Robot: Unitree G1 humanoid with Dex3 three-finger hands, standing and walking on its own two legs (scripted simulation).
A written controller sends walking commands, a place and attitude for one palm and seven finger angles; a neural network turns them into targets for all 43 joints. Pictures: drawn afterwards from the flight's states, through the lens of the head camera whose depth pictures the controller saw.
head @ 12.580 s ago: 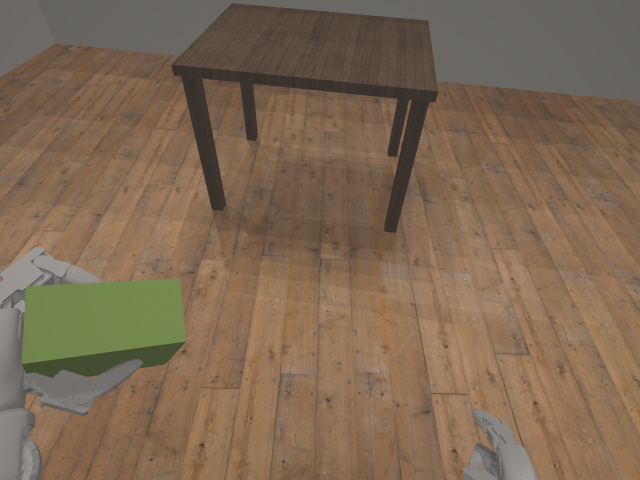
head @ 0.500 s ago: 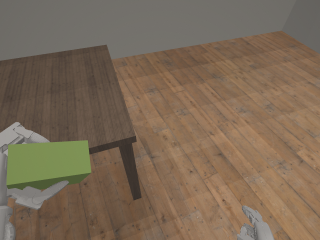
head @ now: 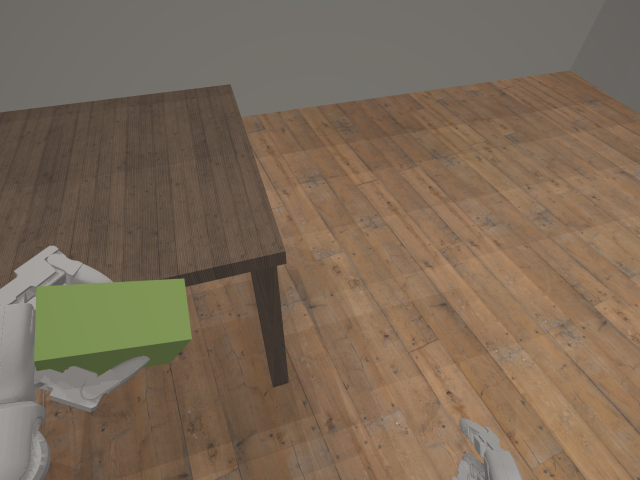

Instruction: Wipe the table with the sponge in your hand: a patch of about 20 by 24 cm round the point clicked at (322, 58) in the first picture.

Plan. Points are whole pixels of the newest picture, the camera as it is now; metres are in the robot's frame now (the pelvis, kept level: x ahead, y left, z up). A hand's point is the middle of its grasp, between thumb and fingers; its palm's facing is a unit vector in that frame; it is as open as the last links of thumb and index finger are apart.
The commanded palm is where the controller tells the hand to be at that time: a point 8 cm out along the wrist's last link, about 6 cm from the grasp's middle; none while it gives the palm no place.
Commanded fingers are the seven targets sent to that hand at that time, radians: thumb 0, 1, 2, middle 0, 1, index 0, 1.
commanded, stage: come to a stop and stand still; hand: left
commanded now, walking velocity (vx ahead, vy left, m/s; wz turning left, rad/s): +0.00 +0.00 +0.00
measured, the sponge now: (135, 328) +0.23 +0.21 +0.13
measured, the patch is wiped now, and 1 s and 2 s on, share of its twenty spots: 0.00 0.00 0.00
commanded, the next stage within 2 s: look again from close up in 0.88 s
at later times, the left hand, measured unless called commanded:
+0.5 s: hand (70, 313) +0.23 +0.26 +0.14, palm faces +0.38 -0.85 -0.37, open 10.0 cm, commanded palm +0.18 +0.30 +0.18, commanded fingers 0.00 0.10 1.30 -1.20 -1.60 -1.20 -1.60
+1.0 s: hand (63, 282) +0.26 +0.27 +0.16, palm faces +0.40 -0.80 -0.45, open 10.0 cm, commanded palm +0.19 +0.31 +0.18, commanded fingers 0.00 0.10 1.30 -1.20 -1.60 -1.20 -1.60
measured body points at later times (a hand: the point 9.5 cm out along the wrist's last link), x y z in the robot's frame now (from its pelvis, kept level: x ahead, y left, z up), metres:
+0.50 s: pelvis +0.02 +0.02 +0.00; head +0.03 +0.03 +0.45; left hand +0.21 +0.31 +0.17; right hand +0.17 -0.20 -0.09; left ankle +0.02 +0.12 -0.73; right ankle +0.09 -0.06 -0.73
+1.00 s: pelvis +0.04 +0.02 +0.00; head +0.06 +0.03 +0.45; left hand +0.23 +0.31 +0.19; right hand +0.21 -0.20 -0.08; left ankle +0.02 +0.12 -0.74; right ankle +0.09 -0.06 -0.73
